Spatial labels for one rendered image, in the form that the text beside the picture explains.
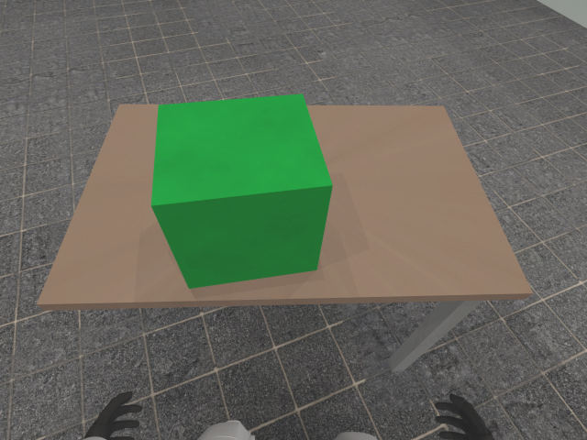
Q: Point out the carton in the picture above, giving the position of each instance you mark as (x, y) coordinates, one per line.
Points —
(240, 188)

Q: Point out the left robot hand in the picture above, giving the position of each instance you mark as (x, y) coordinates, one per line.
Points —
(104, 426)

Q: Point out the left robot thigh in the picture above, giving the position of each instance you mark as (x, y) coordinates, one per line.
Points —
(226, 431)

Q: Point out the right robot hand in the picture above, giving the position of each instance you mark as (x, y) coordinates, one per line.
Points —
(471, 423)

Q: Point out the table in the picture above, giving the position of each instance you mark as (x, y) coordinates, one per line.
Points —
(408, 221)

